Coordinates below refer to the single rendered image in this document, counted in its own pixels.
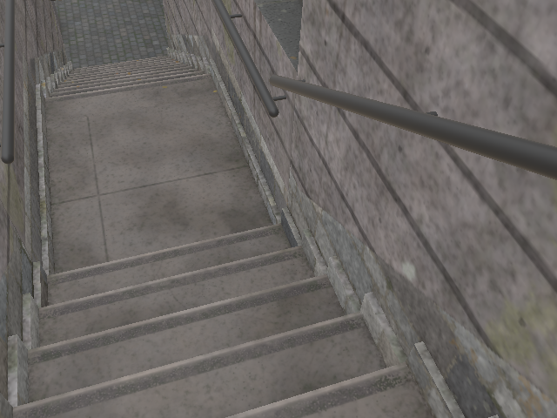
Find stairs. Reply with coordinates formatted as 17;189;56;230
13;223;433;418
50;56;205;98

